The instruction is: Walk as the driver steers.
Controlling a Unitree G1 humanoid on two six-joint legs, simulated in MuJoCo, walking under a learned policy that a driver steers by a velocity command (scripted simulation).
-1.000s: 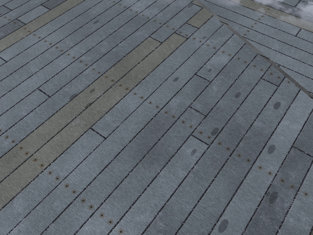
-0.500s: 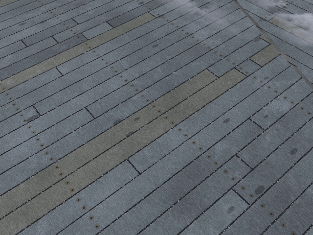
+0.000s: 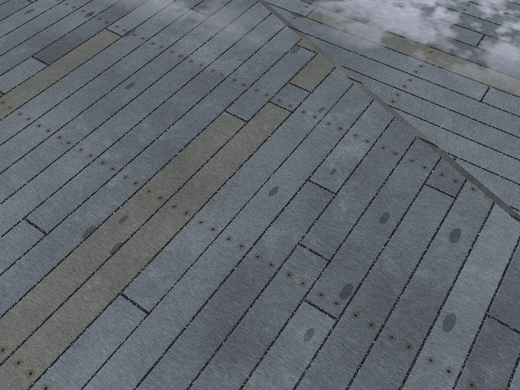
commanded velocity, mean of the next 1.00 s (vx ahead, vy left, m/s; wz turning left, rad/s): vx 0.09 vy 0.00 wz -0.12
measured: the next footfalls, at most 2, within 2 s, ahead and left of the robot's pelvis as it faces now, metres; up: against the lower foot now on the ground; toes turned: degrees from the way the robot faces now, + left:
right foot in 0.04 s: +0.06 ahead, -0.12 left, +0.00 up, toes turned -3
left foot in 0.48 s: +0.10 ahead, +0.10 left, +0.00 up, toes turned -21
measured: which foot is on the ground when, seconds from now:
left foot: down 0.00-0.04, up 0.06-0.46, down 0.48-0.80, up 0.82-1.00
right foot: up 0.00-0.02, down 0.04-1.00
